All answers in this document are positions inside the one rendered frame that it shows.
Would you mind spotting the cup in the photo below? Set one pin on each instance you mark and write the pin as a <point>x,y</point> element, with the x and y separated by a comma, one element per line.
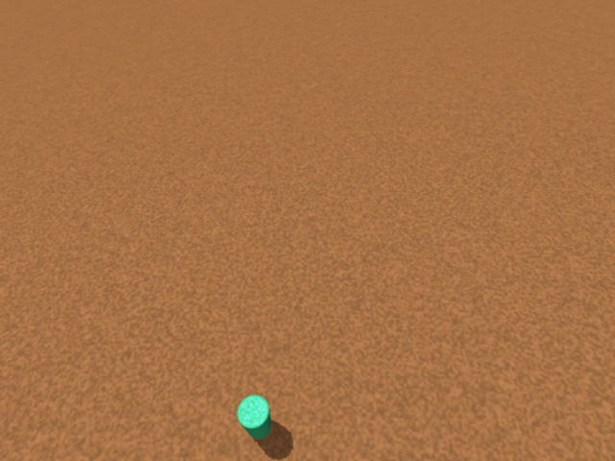
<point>254,415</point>

